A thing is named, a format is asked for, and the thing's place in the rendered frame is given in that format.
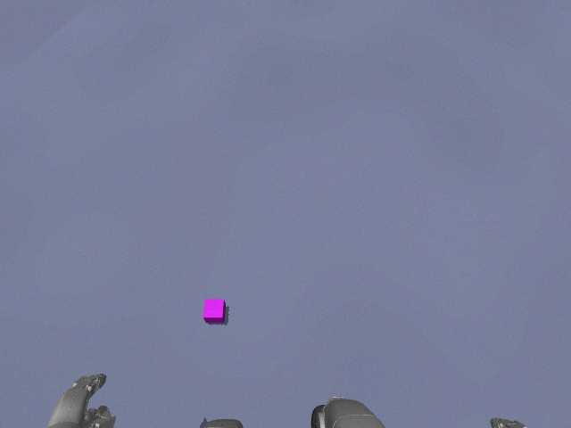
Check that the cube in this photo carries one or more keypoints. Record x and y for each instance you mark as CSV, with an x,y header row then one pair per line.
x,y
214,311

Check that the left robot hand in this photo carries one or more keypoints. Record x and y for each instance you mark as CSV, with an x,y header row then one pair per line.
x,y
72,405

